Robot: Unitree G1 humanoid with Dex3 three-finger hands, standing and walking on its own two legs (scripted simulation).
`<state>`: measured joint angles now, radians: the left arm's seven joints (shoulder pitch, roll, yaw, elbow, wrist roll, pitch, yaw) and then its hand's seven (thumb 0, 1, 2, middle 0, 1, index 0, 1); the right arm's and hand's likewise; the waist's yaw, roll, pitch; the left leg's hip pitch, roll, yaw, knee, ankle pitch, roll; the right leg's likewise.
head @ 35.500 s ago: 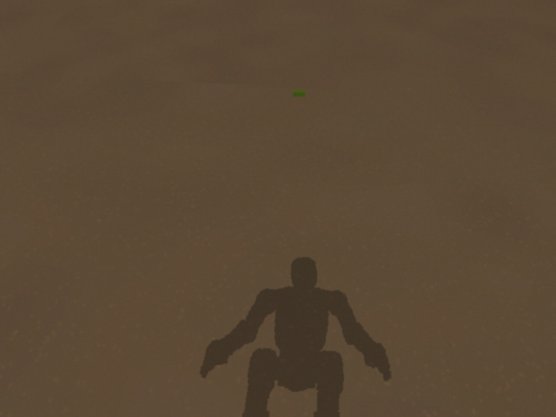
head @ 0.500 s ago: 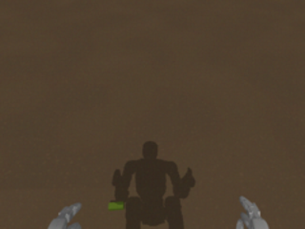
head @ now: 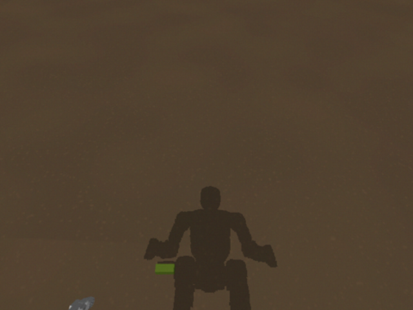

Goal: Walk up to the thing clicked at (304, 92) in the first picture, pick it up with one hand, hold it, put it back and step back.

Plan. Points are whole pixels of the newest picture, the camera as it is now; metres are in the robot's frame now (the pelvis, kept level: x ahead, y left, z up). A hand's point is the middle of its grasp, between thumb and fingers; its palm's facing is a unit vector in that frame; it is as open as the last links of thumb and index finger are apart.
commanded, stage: stand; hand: left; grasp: from above
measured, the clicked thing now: (165, 269) +0.45 +0.21 -0.73
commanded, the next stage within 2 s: none
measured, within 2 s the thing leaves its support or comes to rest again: neither
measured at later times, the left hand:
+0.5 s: hand out of the picture +0.03 +0.24 -0.13, palm faces +0.04 -0.94 -0.33, open 7.4 cm
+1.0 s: hand out of the picture +0.03 +0.23 -0.13, palm faces +0.03 -0.94 -0.34, open 7.4 cm
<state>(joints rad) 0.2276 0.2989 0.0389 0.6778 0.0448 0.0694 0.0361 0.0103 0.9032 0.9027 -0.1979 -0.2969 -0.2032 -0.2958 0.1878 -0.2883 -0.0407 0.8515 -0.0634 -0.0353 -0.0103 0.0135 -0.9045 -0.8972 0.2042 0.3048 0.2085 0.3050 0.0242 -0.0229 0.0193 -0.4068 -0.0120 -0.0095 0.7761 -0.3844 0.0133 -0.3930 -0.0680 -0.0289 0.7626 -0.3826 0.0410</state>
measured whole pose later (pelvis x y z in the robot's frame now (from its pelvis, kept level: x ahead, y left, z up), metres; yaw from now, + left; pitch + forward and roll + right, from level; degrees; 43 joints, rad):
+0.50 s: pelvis -0.01 +0.01 +0.03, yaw +0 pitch -5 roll +0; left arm 0.20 0.28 0.03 1.10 0.03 0.01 0.04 0.01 0.90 0.90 -0.20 -0.30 -0.20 -0.30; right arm 0.16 -0.28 -0.04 1.08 -0.03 0.01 -0.02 0.01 -0.91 -0.90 0.20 0.30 0.21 0.30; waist 0.02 0.00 0.06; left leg -0.13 -0.03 -0.01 0.41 -0.20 0.02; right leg -0.11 -0.08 -0.04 0.40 -0.20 0.05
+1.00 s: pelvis -0.01 -0.02 +0.04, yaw +0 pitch -4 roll +0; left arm 0.17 0.30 0.03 1.15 0.02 0.00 0.02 0.01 0.90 0.90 -0.20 -0.30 -0.20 -0.30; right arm 0.17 -0.32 -0.03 1.13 -0.02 0.01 -0.01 0.01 -0.91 -0.90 0.20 0.30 0.20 0.30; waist 0.01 0.02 0.06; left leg -0.13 0.01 -0.03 0.37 -0.17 -0.01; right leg -0.12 -0.04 -0.05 0.37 -0.18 0.02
